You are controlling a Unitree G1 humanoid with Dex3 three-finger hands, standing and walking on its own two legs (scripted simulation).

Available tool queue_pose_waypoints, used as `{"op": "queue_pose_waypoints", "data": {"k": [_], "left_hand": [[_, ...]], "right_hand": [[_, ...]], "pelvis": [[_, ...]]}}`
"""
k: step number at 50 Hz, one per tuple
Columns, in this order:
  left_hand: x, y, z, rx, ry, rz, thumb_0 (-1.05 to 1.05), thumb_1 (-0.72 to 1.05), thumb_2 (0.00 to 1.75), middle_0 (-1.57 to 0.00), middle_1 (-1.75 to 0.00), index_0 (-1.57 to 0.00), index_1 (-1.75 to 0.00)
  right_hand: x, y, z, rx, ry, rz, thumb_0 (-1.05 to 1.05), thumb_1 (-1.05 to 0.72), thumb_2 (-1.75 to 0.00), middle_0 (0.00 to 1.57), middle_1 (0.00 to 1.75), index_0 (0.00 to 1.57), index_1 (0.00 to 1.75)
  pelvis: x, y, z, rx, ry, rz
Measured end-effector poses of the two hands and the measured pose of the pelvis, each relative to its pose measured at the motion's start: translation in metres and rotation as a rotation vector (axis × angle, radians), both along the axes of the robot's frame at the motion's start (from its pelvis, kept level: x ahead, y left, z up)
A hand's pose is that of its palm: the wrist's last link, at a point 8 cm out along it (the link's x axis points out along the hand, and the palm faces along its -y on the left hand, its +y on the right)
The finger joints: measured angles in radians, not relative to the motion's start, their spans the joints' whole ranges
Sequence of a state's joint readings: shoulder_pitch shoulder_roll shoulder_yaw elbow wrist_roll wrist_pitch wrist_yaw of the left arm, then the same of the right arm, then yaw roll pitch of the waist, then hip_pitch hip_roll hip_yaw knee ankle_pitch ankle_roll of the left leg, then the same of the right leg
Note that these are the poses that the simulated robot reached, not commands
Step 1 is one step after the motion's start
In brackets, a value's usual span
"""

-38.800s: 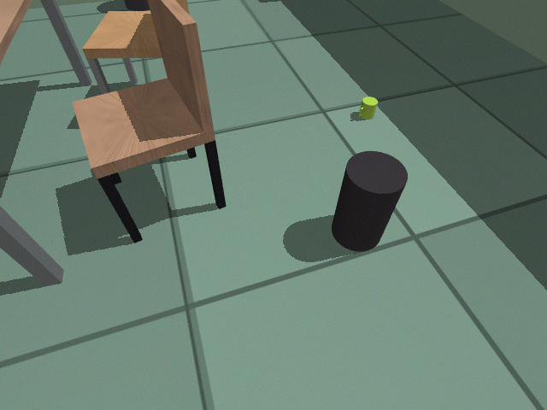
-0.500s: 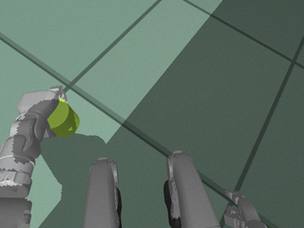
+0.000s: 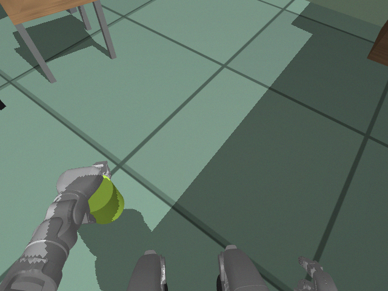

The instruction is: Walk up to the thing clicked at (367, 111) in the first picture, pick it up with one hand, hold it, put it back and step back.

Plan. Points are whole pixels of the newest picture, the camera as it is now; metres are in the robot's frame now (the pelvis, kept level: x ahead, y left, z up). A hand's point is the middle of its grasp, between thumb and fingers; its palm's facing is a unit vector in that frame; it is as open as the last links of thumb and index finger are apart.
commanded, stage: lift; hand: left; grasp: from above
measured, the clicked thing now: (94, 198) +0.35 +0.24 -0.11
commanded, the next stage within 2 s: hold in 0.40 s
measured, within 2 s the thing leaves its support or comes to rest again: neither
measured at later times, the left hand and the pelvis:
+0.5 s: hand (82, 179) +0.35 +0.22 +0.00, palm faces -0.44 -0.08 -0.90, open 12.1 cm; pelvis +0.03 +0.00 +0.07, yaw +0 degrees
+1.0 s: hand (75, 168) +0.36 +0.22 +0.04, palm faces -0.45 -0.05 -0.89, open 12.1 cm; pelvis +0.05 +0.00 +0.09, yaw -1 degrees
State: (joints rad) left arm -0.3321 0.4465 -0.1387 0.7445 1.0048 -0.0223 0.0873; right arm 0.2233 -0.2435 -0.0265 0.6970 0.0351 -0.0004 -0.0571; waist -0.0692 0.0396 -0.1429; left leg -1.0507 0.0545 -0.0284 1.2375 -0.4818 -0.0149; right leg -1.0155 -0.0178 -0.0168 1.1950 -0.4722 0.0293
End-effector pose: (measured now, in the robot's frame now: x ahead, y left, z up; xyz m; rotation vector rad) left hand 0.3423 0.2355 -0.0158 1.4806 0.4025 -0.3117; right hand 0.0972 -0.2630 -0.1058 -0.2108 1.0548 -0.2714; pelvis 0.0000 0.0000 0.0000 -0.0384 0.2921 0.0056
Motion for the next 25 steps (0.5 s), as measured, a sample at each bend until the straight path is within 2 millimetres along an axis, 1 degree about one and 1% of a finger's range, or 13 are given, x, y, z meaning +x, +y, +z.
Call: {"op": "queue_pose_waypoints", "data": {"k": [6, 13, 19, 25], "left_hand": [[0.005, -0.003, 0.024, 0.023, -0.014, 0.014, -0.02, -0.33, 0.9, -0.52, -1.02, -0.35, -1.01], [0.012, -0.005, 0.047, 0.017, -0.001, 0.045, -0.02, -0.33, 0.9, -0.52, -1.02, -0.35, -1.01], [0.014, -0.008, 0.062, 0.01, 0.005, 0.039, -0.02, -0.33, 0.9, -0.52, -1.02, -0.35, -1.01], [0.015, -0.01, 0.074, 0.009, -0.002, 0.034, -0.02, -0.33, 0.9, -0.52, -1.02, -0.35, -1.01]], "right_hand": [[0.001, 0.0, 0.021, 0.007, 0.001, -0.012, 0.01, -0.91, -0.9, 0.2, 0.3, 0.2, 0.3], [0.003, 0.002, 0.041, 0.026, 0.005, -0.023, 0.01, -0.91, -0.9, 0.2, 0.3, 0.2, 0.3], [0.01, 0.004, 0.054, 0.032, 0.0, -0.026, 0.01, -0.91, -0.9, 0.2, 0.3, 0.2, 0.3], [0.022, 0.005, 0.065, 0.035, -0.016, -0.021, 0.01, -0.91, -0.9, 0.2, 0.3, 0.2, 0.3]], "pelvis": [[0.008, 0.001, 0.023, 0.008, -0.041, -0.004], [0.019, 0.001, 0.046, 0.017, -0.081, -0.009], [0.027, 0.002, 0.06, 0.021, -0.106, -0.012], [0.035, 0.004, 0.07, 0.023, -0.13, -0.014]]}}
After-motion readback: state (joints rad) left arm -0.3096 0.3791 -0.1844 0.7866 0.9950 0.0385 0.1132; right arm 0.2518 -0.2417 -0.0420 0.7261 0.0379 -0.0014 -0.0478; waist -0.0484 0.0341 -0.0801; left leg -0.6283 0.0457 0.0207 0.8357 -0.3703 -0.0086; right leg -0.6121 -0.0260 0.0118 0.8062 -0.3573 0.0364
